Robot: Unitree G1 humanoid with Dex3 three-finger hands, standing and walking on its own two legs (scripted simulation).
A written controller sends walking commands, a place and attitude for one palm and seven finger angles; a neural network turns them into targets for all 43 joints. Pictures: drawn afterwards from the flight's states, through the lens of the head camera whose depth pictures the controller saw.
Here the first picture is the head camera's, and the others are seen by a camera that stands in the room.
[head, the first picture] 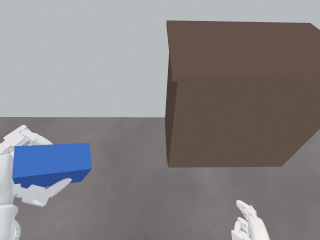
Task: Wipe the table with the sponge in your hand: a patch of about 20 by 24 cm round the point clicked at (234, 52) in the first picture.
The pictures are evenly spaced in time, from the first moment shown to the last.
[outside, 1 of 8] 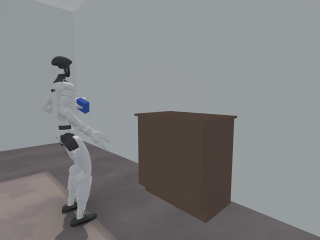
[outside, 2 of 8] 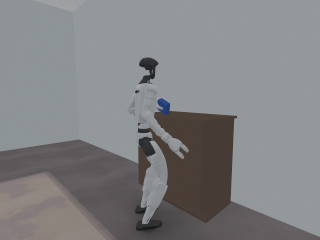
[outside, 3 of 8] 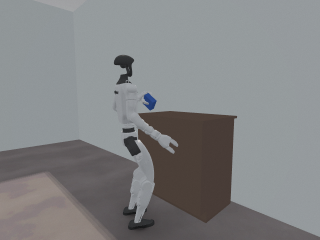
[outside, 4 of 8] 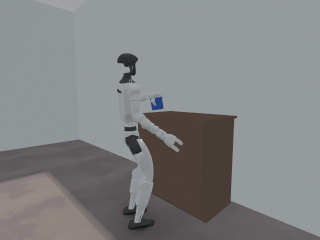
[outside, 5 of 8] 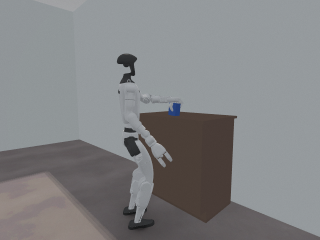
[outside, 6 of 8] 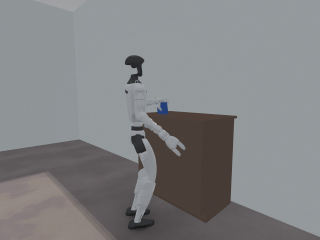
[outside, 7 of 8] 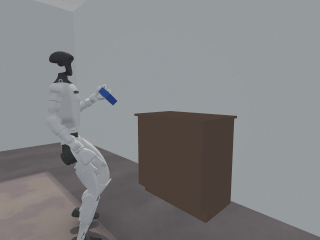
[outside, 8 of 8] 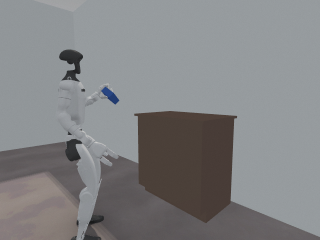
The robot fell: no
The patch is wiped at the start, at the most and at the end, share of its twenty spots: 0.00 0.95 0.95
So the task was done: yes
